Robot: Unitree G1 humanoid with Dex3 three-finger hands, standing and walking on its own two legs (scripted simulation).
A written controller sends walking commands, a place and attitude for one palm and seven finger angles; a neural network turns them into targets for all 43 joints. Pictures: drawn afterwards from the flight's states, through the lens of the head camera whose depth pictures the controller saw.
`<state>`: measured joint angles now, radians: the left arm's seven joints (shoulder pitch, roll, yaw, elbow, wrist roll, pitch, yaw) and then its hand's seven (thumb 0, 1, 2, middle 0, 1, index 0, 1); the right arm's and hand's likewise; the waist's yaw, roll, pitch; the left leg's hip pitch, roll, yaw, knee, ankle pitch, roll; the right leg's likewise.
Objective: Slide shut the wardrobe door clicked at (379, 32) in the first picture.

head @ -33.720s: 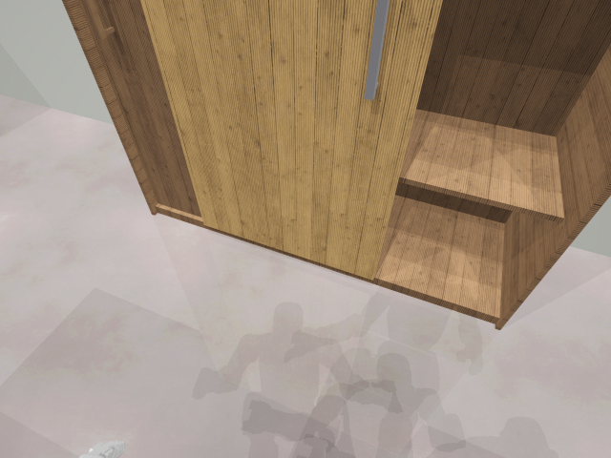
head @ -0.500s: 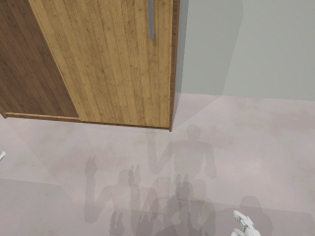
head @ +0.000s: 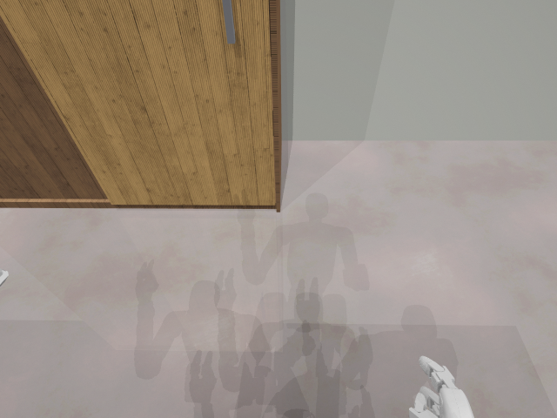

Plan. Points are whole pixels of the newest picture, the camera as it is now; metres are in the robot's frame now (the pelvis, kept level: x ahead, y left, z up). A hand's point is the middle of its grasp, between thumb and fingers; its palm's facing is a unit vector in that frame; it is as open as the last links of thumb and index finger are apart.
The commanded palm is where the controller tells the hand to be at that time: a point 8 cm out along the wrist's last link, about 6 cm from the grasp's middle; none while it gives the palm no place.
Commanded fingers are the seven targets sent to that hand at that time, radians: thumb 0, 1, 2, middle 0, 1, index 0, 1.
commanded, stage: stop stepping back and stand still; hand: left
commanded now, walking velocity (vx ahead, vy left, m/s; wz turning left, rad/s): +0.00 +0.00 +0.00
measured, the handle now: out of the picture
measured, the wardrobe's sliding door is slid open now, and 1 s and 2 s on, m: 0.00 0.00 0.00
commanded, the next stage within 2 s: let the arm hang, fingers relaxed in 0.60 s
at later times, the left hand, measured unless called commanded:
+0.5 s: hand (20, 244) +0.26 +0.29 +0.18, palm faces +0.41 -0.76 -0.51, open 7.4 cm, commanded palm +0.19 +0.33 +0.19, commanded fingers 0.00 0.90 0.90 -0.20 -0.30 -0.20 -0.30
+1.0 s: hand out of the picture +0.12 +0.20 -0.15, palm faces -0.12 -0.98 -0.18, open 7.4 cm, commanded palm none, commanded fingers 0.00 0.90 0.90 -0.20 -0.30 -0.20 -0.30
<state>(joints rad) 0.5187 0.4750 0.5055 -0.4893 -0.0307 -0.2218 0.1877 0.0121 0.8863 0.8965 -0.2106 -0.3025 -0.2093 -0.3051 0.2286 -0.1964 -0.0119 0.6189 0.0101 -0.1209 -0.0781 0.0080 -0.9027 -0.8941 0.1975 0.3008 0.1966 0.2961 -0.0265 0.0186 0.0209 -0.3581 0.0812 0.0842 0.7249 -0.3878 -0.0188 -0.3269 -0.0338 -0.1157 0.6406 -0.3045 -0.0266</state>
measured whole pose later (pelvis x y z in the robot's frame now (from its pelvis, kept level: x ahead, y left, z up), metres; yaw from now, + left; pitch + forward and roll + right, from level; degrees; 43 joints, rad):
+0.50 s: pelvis +0.04 +0.03 +0.01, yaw -1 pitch +2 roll -1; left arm 0.53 0.41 0.44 -0.50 -0.04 -0.18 0.17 0.01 0.89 0.90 -0.21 -0.30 -0.21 -0.30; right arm 0.14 -0.18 0.02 0.58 0.01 -0.09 -0.06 0.01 -0.90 -0.89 0.20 0.30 0.20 0.30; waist 0.00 0.02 0.04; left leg -0.31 0.05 0.10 0.55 -0.27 0.01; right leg -0.24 -0.01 -0.07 0.52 -0.31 0.00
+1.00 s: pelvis +0.03 +0.04 +0.01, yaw -1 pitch +1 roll +1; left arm 0.25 0.20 -0.07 0.77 0.02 0.07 0.01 0.01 0.91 0.90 -0.20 -0.30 -0.20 -0.30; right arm 0.20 -0.26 0.02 0.85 -0.03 0.04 0.01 0.01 -0.91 -0.89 0.20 0.30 0.20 0.30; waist -0.04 -0.02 0.05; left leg -0.32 0.01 0.11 0.56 -0.25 0.03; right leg -0.27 -0.05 -0.06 0.59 -0.33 0.02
